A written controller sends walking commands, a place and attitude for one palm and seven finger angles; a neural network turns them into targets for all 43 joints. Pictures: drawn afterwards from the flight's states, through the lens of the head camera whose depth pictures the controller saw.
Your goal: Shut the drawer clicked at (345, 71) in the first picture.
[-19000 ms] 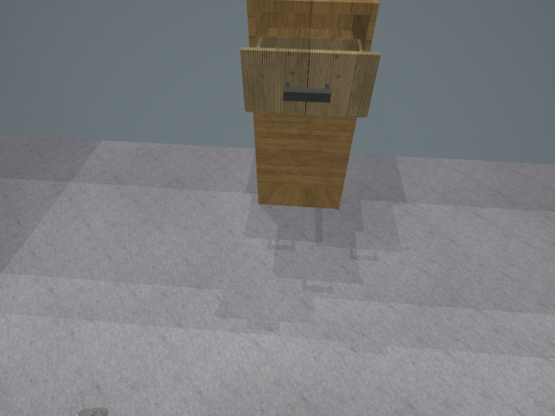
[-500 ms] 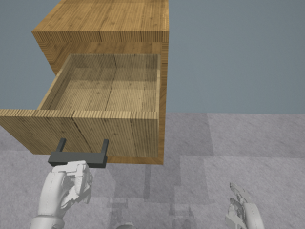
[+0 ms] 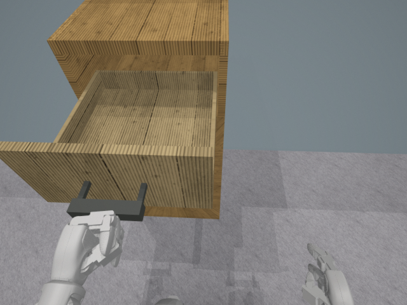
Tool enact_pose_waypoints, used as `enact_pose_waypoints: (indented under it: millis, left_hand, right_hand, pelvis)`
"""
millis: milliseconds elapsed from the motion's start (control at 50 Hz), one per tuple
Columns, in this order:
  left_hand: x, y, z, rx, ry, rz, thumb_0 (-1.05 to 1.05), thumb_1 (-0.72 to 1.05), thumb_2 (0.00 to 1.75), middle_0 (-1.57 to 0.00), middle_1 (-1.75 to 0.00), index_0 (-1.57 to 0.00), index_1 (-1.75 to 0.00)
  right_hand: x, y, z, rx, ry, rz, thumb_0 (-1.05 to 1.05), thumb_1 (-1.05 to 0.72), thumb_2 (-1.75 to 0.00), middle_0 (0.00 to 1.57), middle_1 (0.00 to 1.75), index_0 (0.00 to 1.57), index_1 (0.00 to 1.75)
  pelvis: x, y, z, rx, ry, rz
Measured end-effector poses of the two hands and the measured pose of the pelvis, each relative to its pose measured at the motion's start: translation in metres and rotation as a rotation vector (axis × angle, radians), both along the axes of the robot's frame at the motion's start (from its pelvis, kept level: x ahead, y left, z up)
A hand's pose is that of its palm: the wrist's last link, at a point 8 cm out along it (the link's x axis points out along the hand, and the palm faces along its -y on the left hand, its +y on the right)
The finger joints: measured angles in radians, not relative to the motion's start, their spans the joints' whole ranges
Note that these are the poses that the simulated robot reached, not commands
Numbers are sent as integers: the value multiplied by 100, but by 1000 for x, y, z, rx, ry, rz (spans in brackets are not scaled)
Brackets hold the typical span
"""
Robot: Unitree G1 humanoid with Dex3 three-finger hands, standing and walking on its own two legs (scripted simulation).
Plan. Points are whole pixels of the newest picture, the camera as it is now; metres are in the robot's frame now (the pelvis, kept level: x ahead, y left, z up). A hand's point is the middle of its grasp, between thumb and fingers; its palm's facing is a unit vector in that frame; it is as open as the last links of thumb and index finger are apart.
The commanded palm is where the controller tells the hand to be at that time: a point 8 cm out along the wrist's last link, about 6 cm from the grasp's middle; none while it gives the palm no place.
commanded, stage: push the drawer shut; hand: left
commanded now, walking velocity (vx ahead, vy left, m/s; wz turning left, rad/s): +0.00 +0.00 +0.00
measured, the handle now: (111, 198) +0.29 +0.19 +0.08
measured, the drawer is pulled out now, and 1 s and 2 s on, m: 0.29 0.18 0.05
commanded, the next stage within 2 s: none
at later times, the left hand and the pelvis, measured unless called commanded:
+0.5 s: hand (123, 212) +0.26 +0.16 +0.08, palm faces -0.03 -1.00 -0.06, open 3.1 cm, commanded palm +0.26 +0.21 +0.08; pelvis -0.02 +0.01 +0.01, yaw +0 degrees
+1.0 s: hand (130, 183) +0.32 +0.16 +0.08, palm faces -0.02 -1.00 -0.06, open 3.0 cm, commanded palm +0.31 +0.22 +0.08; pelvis -0.01 +0.01 +0.01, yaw -1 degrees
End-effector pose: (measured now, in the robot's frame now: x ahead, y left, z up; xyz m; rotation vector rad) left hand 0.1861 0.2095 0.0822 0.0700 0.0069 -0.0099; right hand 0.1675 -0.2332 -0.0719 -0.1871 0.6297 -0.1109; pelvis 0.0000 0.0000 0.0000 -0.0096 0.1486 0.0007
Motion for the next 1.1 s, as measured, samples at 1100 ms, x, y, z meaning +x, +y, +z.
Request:
enact_pose_waypoints:
  millis: [1100]
  left_hand:
    - [127,9,-1,-16,-24,-14,0,73,90,-140,-159,-140,-160]
  right_hand:
    - [-58,-2,-11,-18,207,-76,2,-90,-90,20,30,20,30]
  pelvis:
    - [-14,12,11,0,-7,-25]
